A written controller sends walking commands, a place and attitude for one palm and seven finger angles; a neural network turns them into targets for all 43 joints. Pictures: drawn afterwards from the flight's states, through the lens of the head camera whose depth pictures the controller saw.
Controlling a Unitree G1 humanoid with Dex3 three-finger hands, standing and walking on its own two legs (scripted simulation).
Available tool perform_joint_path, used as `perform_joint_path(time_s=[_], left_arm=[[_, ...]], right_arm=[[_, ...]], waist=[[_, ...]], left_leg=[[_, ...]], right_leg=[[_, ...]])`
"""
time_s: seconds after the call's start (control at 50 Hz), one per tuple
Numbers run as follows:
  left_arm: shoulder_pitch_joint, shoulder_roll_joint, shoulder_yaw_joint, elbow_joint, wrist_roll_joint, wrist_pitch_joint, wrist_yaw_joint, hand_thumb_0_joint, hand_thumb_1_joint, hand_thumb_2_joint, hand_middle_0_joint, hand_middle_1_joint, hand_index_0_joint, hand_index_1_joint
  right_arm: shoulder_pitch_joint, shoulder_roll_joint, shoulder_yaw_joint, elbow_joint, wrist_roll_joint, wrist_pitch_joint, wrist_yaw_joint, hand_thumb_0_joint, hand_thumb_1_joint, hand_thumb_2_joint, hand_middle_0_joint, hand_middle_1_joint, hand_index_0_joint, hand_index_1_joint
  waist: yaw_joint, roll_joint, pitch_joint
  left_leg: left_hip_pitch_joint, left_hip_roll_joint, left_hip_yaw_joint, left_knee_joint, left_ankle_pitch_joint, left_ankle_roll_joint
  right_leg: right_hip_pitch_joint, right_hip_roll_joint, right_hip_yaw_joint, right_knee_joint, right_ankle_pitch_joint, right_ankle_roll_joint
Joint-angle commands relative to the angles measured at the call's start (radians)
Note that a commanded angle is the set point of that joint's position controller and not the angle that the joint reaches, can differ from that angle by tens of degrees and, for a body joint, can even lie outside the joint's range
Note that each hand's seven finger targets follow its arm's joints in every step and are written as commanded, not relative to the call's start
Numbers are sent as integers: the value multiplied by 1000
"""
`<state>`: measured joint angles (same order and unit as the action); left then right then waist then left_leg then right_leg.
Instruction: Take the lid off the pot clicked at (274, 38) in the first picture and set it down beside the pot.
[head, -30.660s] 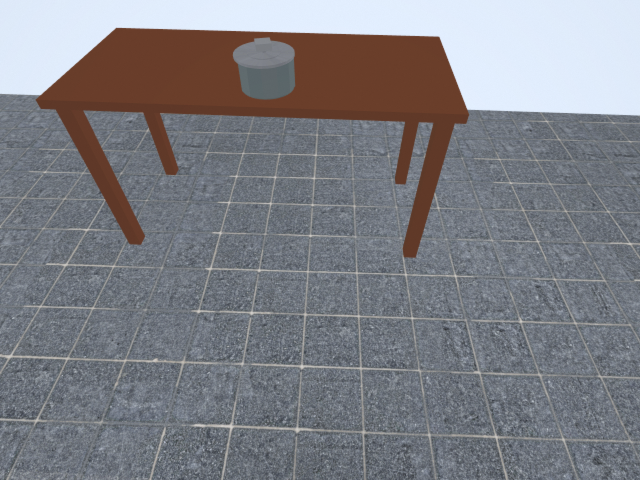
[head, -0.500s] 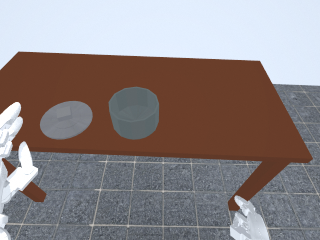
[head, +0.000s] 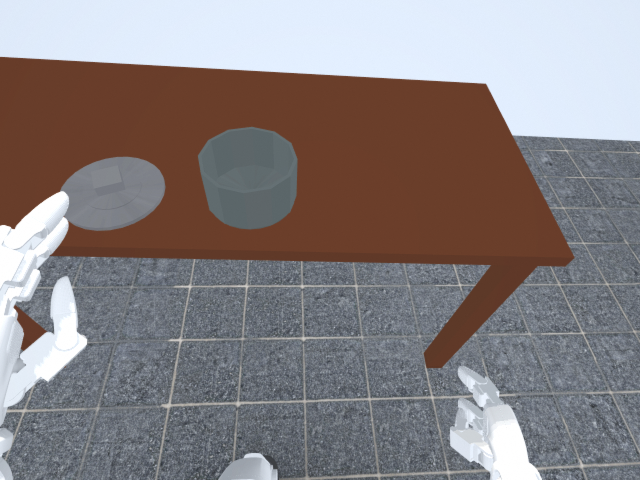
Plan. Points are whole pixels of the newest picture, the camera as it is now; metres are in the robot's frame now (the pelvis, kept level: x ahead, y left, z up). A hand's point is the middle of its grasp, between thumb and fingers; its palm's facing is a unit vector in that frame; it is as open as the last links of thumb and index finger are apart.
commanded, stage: step back with the hand held close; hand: left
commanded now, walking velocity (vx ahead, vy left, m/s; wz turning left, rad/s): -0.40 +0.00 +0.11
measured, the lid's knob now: (108, 180) +0.58 +0.40 -0.05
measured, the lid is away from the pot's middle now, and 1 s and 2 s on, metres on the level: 0.25 0.25 0.25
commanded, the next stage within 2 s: stop stepping back and stand still in 0.18 s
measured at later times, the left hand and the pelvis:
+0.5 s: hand out of the picture +0.06 +0.24 +0.18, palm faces +0.20 -0.83 -0.52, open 7.5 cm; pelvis -0.12 +0.02 -0.01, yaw +1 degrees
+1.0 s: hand out of the picture +0.00 +0.30 +0.19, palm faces +0.36 -0.79 -0.49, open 7.5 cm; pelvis -0.18 +0.06 -0.01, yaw +2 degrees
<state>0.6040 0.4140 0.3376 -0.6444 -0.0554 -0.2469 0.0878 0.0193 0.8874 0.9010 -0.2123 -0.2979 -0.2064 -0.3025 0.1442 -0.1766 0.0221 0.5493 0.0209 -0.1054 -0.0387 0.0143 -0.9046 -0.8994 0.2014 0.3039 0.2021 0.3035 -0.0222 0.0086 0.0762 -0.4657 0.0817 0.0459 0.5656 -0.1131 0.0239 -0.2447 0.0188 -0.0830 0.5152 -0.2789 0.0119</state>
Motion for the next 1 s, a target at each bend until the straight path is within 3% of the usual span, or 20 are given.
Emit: perform_joint_path(time_s=[0.0, 0.08, 0.14, 0.18, 0.24, 0.26, 0.28, 0.34, 0.38, 0.42, 0.46, 0.48, 0.52, 0.58, 0.64, 0.7, 0.74, 0.82, 0.9, 0.98], left_arm=[[78, 194, 181, -256, -31, -84, 46, 0, 900, 900, -200, -300, -200, -300], [-12, 155, 144, -182, -21, -56, 62, 0, 900, 900, -200, -300, -200, -300], [-76, 136, 128, -150, -12, -74, 71, 0, 900, 900, -200, -300, -200, -300], [-72, 157, 156, -159, -10, -84, 70, 0, 900, 900, -200, -300, -200, -300], [-23, 151, 167, -242, -18, -86, 50, 0, 900, 900, -200, -300, -200, -300], [-244, -110, -206, 683, 108, 146, -49, 0, 900, 900, -200, -300, -200, -300], [-289, 182, 127, -550, -25, -4, 11, 0, 900, 900, -200, -300, -200, -300], [212, 224, 243, -368, -28, -16, 48, 0, 900, 900, -200, -300, -200, -300], [193, 234, 238, -469, -16, -12, 50, 0, 900, 900, -200, -300, -200, -300], [203, 238, 233, -412, 5, 1, 54, 0, 900, 900, -200, -300, -200, -300], [89, 226, 211, -292, -3, 1, 54, 0, 900, 900, -200, -300, -200, -300], [34, 217, 202, -225, -20, 11, 54, 0, 900, 900, -200, -300, -200, -300], [-34, 148, 155, -49, -23, 34, 43, 0, 900, 900, -200, -300, -200, -300], [-193, 131, 98, 110, -18, 38, 28, 0, 900, 900, -200, -300, -200, -300], [-266, 110, 61, 90, 9, 3, 33, 0, 900, 900, -200, -300, -200, -300], [-171, 150, 93, -204, 18, -36, 48, 0, 900, 900, -200, -300, -200, -300], [-90, 185, 135, -336, 12, -37, 53, 0, 900, 900, -200, -300, -200, -300], [-3, 213, 149, -370, 16, -1, 67, 0, 900, 900, -200, -300, -200, -300], [-20, 183, 188, -147, 9, 14, 68, 0, 900, 900, -200, -300, -200, -300], [-123, 174, 184, 29, -20, 0, 45, 0, 900, 900, -200, -300, -200, -300]], right_arm=[[-33, -129, -79, -152, 11, -22, -26, 0, -900, -900, 200, 300, 200, 300], [-45, -115, -68, -120, 5, -16, -27, 0, -900, -900, 200, 300, 200, 300], [-60, -162, -64, -133, 4, -40, -45, 0, -900, -900, 200, 300, 200, 300], [-33, -155, -84, -121, -6, -72, -36, 0, -900, -900, 200, 300, 200, 300], [-2, -152, -91, -103, -35, -106, -14, 0, -900, -900, 200, 300, 200, 300], [24, -288, -138, 164, -68, -62, 31, 0, -900, -900, 200, 300, 200, 300], [-60, -116, -113, -166, 5, -88, 35, 0, -900, -900, 200, 300, 200, 300], [11, -147, -103, -172, -1, -93, 26, 0, -900, -900, 200, 300, 200, 300], [-3, -149, -83, -174, -10, -88, 25, 0, -900, -900, 200, 300, 200, 300], [21, -143, -73, -162, -12, -76, 13, 0, -900, -900, 200, 300, 200, 300], [42, -126, -74, -134, -1, -58, -5, 0, -900, -900, 200, 300, 200, 300], [48, -144, -87, -125, 10, -56, -15, 0, -900, -900, 200, 300, 200, 300], [27, -163, -92, -103, 17, -21, -23, 0, -900, -900, 200, 300, 200, 300], [-34, -144, -52, -117, 16, 9, -35, 0, -900, -900, 200, 300, 200, 300], [-47, -142, -46, -106, 29, -41, -51, 0, -900, -900, 200, 300, 200, 300], [7, -144, -68, -156, 23, -100, -36, 0, -900, -900, 200, 300, 200, 300], [-8, -118, -53, -138, -17, -120, -18, 0, -900, -900, 200, 300, 200, 300], [-25, -149, -52, -96, 2, -138, 13, 0, -900, -900, 200, 300, 200, 300], [9, -158, -55, -85, -1, -96, -5, 0, -900, -900, 200, 300, 200, 300], [-3, -153, -77, -93, 10, -45, -18, 0, -900, -900, 200, 300, 200, 300]], waist=[[-6, -93, -209], [-28, -137, -82], [-24, 119, 11], [2, 236, -60], [7, 245, -209], [-93, 229, -135], [44, 102, -353], [27, 236, -360], [31, 309, -310], [22, 245, -282], [-7, -58, -227], [-7, -213, -191], [-37, -246, -45], [-29, -151, 59], [-9, -31, 66], [5, 294, -110], [-4, 297, -154], [22, 213, -153], [12, 153, -117], [-11, -268, -95]], left_leg=[[210, -37, -60, 213, -259, -22], [154, -38, -120, 276, -264, -23], [26, 87, -280, -198, -187, 40], [74, 224, -404, -241, 200, 117], [135, 232, -393, -246, 120, 129], [137, 194, -456, 4, 695, 138], [299, 208, -243, -196, 218, 86], [206, 100, -263, -270, -335, 64], [90, 65, -230, -281, -523, 24], [10, -20, -128, -161, -556, -9], [81, -118, -7, 308, -386, -32], [112, -135, -65, 583, -338, -39], [133, -86, -149, 794, -253, -20], [102, -27, -84, 497, -311, 5], [145, -43, -11, -32, -354, 35], [351, 159, -282, -247, -124, 128], [288, 217, -463, -250, 89, 168], [235, 156, -201, -152, 149, 112], [74, 92, -138, -69, -162, 72], [-85, -95, -14, 366, -378, 9]], right_leg=[[-191, -329, 218, -196, 117, -125], [-269, -350, 171, -150, 227, -139], [-188, -120, 67, 103, 78, -34], [-187, -15, 99, 330, -237, -11], [-162, -10, 156, 453, -294, -6], [-360, -41, 214, 564, -248, 17], [-140, -4, 194, 460, -248, 26], [-50, 26, 40, 244, -193, 0], [98, 41, -13, 51, -146, -15], [201, 12, -26, -73, -91, -43], [-8, -186, 140, -233, -74, -130], [-232, -324, 307, -315, -253, -199], [-508, -353, 313, -307, -263, -214], [-483, -268, 100, -174, -264, -113], [-316, -193, 114, -38, -304, -87], [-329, 21, 18, 430, -233, -13], [-332, -25, 90, 591, -262, -9], [-151, -34, 57, 311, -160, -11], [113, 0, -10, -21, -57, -33], [64, -312, 491, -267, -302, -210]])
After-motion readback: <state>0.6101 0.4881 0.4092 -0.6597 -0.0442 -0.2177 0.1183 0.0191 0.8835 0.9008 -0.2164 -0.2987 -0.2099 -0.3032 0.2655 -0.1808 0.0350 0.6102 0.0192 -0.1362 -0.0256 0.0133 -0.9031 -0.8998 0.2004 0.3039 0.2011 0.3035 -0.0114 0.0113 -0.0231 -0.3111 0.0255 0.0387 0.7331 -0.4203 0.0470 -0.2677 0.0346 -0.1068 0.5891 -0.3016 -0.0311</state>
